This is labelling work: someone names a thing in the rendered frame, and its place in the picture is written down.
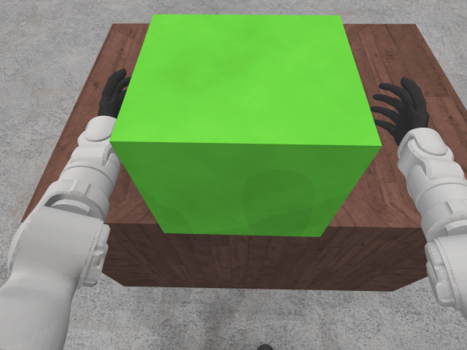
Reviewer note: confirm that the pedestal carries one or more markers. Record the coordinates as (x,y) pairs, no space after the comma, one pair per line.
(373,243)

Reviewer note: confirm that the robot left forearm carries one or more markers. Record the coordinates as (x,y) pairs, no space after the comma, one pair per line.
(85,184)

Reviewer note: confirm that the robot right upper arm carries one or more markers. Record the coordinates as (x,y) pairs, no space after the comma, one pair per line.
(447,271)

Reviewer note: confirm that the robot left upper arm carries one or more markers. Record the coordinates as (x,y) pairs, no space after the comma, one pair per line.
(60,252)

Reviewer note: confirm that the right robot hand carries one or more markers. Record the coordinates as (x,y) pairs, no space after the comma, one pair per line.
(411,110)

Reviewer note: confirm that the carton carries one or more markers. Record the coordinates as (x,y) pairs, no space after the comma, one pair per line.
(254,125)

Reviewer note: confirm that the robot right forearm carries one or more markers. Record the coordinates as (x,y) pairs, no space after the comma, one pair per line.
(435,182)

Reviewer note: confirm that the left robot hand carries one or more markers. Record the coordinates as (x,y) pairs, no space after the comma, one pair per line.
(113,95)

